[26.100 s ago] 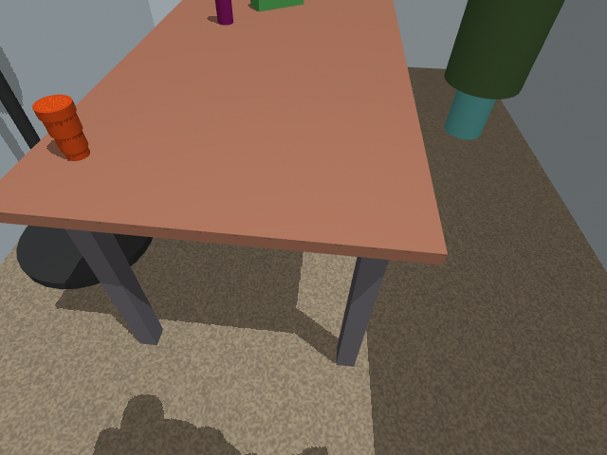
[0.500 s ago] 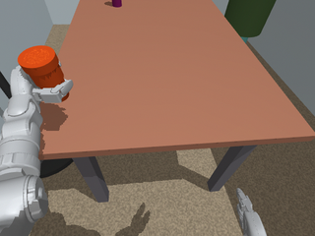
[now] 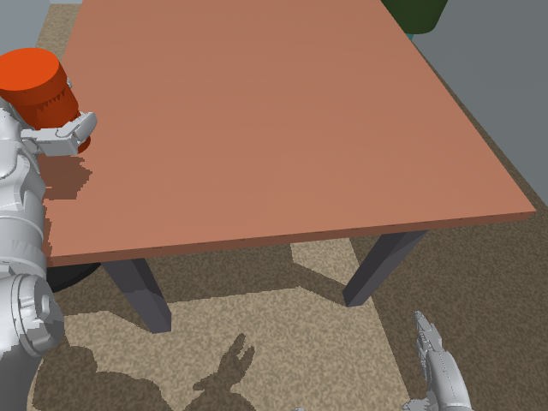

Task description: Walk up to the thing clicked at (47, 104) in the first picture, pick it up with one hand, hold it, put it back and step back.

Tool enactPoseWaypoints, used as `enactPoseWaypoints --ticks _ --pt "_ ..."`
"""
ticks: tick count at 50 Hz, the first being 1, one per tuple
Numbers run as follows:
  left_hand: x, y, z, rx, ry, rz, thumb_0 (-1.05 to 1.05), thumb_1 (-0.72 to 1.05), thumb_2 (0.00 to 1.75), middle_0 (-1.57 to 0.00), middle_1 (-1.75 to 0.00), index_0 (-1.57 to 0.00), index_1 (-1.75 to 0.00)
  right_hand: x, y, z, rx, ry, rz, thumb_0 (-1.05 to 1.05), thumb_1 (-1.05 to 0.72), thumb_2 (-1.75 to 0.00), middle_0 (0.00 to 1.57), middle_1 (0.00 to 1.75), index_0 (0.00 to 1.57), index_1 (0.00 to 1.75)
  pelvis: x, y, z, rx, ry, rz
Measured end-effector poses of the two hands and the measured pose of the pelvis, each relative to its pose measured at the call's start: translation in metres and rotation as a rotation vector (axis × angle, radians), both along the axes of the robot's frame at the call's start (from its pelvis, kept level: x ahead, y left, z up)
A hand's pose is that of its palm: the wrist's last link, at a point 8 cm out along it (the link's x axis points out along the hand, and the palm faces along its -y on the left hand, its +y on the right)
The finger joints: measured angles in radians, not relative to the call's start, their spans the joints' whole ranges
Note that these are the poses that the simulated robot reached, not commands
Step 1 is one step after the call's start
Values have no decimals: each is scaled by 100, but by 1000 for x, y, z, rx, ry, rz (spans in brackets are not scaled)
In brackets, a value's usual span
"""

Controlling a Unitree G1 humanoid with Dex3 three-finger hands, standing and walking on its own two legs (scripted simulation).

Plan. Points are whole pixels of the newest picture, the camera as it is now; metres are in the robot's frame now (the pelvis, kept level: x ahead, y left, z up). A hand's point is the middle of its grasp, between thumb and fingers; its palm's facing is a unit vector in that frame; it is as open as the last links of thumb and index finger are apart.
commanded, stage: crouch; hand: left
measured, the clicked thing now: (51, 110) +0.51 +0.22 +0.16
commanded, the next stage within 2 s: lower in 0.02 s
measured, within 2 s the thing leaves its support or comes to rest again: rests again in 1.08 s
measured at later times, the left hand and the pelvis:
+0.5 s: hand (75, 136) +0.54 +0.22 +0.09, palm faces +0.20 -0.98 +0.02, open 8.4 cm; pelvis +0.00 +0.01 -0.02, yaw -1 degrees
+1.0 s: hand (82, 146) +0.55 +0.22 +0.06, palm faces +0.22 -0.98 +0.00, open 8.4 cm; pelvis +0.01 +0.01 -0.03, yaw -1 degrees
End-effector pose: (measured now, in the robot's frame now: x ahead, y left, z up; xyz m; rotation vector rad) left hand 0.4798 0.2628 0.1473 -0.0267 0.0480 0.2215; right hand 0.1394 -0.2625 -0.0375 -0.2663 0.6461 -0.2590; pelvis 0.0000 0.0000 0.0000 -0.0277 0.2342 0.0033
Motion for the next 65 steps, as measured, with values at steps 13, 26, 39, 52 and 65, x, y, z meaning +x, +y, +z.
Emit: enactPoseWaypoints --ticks 13,26,39,52,65 --pt "16 6 -16 -9 11 -6 -3 -26 115 -86 -112 -84 -115 -2 8 -4 -5 18 -3 -1 52 -5 6 5 5 5 0 5 -7 -11 47 -5" --pt "28 7 -58 -5 27 -22 -3 -26 115 -85 -112 -84 -114 5 21 -12 -8 56 29 -1 51 -6 6 5 5 5 5 9 -17 -22 110 -7" --pt "39 11 -76 16 22 -6 -3 -26 115 -85 -112 -84 -114 12 18 -17 -17 69 30 -1 51 -6 6 5 5 5 13 10 -26 -27 148 -9" --pt "42 11 -90 16 14 -3 -3 -26 115 -85 -112 -84 -114 18 11 -18 -33 78 37 -1 51 -6 6 5 5 5 14 5 -31 -24 168 -4" --pt "43 12 -97 21 6 -12 -3 -25 112 -86 -110 -85 -112 15 11 -18 -44 79 39 -1 51 -5 6 5 5 5 11 5 -38 -28 183 -3"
